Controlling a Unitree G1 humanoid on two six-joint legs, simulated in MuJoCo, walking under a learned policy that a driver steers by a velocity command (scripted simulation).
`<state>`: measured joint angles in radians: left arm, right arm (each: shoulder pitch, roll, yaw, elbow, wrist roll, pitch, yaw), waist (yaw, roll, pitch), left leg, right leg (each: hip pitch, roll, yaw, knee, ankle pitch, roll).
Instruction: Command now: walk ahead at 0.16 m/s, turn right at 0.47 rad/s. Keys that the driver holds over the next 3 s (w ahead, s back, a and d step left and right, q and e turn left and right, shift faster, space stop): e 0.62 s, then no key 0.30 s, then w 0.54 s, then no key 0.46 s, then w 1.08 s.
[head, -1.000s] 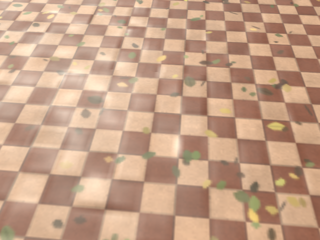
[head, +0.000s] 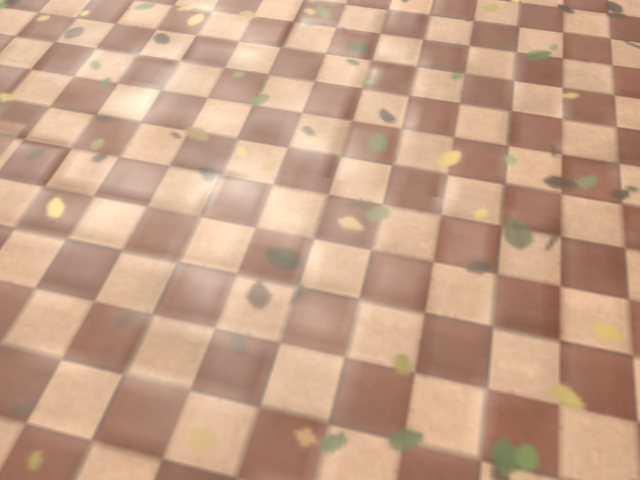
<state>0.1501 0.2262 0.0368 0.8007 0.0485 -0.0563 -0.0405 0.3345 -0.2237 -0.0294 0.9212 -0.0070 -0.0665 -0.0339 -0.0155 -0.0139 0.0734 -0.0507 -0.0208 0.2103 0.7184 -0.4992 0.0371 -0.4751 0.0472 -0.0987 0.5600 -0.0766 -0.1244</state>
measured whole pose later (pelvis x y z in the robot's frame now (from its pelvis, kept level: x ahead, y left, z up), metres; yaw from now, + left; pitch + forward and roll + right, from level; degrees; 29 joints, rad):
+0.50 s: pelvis +0.08 +0.04 +0.02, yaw -18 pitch +2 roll +1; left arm 0.24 0.29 0.09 0.76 0.03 0.05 -0.01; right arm 0.18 -0.26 -0.03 0.75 0.00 0.02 -0.05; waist 0.04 -0.02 0.02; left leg -0.35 -0.04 -0.08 0.68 -0.39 -0.01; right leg -0.36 0.17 0.20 0.45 -0.10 -0.07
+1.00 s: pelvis +0.09 +0.05 +0.02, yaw -28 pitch +0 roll -1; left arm 0.17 0.24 0.02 0.78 0.02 0.04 0.00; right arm 0.28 -0.26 -0.03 0.79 -0.02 0.02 -0.01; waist -0.03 0.03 0.04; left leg -0.24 0.02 0.05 0.58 -0.38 0.04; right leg -0.17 0.06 0.03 0.45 -0.25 -0.03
